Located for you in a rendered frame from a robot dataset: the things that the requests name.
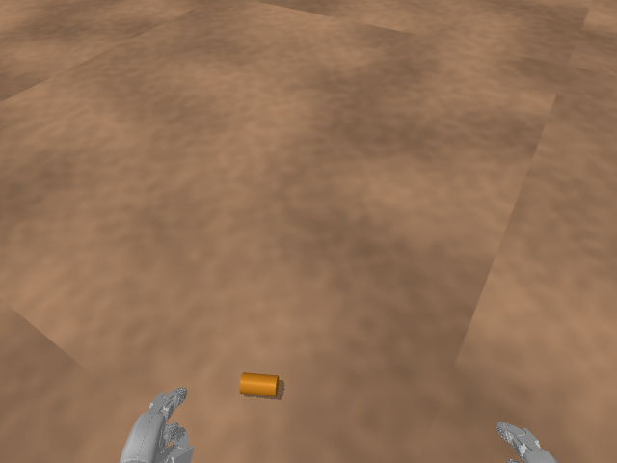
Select can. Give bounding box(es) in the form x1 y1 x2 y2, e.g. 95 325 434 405
239 372 279 397

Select left robot hand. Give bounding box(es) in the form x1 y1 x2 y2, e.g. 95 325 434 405
119 388 194 463

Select right robot hand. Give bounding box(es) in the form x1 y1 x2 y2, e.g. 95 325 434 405
496 422 558 463

